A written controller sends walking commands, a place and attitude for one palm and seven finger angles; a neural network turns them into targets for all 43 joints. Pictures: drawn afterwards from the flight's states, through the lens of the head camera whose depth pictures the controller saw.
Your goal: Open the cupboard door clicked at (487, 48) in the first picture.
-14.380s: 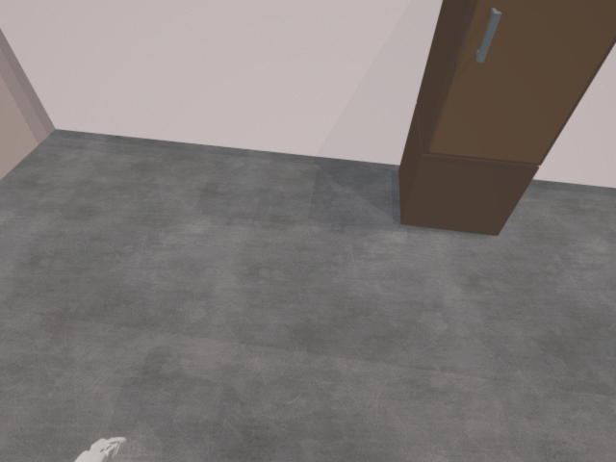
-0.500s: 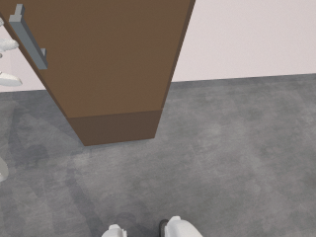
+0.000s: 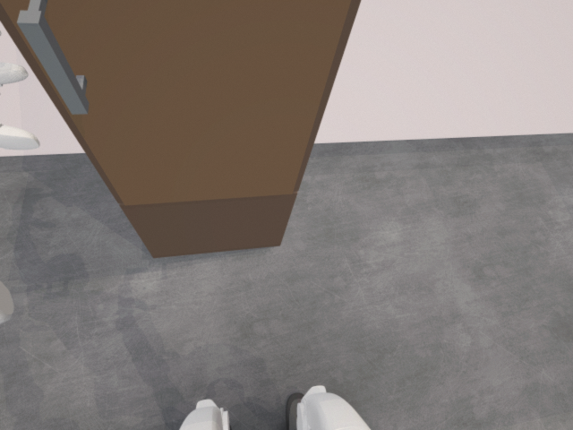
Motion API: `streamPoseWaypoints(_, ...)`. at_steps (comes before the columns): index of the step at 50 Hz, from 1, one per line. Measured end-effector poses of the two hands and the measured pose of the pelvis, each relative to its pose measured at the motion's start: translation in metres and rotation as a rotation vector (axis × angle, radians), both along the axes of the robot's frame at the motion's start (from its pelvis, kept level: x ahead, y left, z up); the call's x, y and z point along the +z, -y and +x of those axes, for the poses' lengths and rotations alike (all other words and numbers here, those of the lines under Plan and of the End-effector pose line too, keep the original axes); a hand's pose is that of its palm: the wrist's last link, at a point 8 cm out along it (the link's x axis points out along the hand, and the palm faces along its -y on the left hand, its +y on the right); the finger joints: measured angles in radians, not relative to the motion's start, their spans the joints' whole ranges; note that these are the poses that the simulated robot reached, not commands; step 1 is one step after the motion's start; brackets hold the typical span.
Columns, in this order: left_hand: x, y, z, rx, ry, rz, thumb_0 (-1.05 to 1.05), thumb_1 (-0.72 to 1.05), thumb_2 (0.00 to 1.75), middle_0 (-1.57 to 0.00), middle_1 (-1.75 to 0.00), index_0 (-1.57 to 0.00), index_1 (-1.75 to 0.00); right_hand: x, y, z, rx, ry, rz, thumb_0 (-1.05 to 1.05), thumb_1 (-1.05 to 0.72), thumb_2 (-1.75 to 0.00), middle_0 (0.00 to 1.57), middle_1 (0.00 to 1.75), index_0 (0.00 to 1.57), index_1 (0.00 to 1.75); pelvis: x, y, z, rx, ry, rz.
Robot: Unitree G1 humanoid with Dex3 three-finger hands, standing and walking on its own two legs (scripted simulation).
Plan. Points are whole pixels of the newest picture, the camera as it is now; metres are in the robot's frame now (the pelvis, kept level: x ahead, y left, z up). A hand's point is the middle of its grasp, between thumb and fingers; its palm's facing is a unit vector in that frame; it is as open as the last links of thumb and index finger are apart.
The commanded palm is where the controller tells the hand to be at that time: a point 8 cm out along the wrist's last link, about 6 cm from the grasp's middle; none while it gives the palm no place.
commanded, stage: move the hooked fingers beside the handle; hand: left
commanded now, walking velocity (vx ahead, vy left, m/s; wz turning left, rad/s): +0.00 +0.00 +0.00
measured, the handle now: (60, 57) +0.56 +0.24 +0.12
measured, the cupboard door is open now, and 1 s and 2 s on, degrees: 0 0 0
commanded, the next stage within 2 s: slide the fingers in behind the handle in 0.16 s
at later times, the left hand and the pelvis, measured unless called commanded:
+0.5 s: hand (9, 88) +0.51 +0.29 +0.12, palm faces +0.02 -1.00 +0.01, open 14.0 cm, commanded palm +0.49 +0.32 +0.11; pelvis +0.00 +0.00 +0.00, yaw +0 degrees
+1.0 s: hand (37, 92) +0.50 +0.26 +0.12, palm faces +0.05 -1.00 +0.01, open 14.0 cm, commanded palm +0.49 +0.29 +0.11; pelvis +0.00 +0.00 +0.00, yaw +1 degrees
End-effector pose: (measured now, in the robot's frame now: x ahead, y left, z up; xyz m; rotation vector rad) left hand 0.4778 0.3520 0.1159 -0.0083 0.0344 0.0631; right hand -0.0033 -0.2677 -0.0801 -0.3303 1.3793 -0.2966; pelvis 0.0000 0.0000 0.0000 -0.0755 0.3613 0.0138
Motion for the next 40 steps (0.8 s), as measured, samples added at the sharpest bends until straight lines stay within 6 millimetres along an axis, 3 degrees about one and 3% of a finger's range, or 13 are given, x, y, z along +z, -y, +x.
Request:
streamPoseWaypoints(19, 0.005, 0.004, 0.010, -0.007, 0.014, 0.016, -0.01, -0.49, 0.30, -0.30, -1.20, -0.30, -1.20, 0.001, -0.008, -0.033, -0.056, -0.072, 0.015, 0.00, -0.90, -0.89, 0.20, 0.30, 0.20, 0.30, -0.001, -0.001, 0.000, -0.010, -0.012, -0.003)
streamPoseWaypoints(40, -0.001, 0.025, 0.001, 0.002, 0.012, -0.010, -0.01, -0.49, 0.30, -0.30, -1.20, -0.26, -1.20, -0.004, -0.006, -0.004, -0.006, -0.005, 0.033, 0.00, -0.90, -0.89, 0.20, 0.30, 0.20, 0.30, 0.001, 0.000, 0.002, 0.008, 0.013, -0.002)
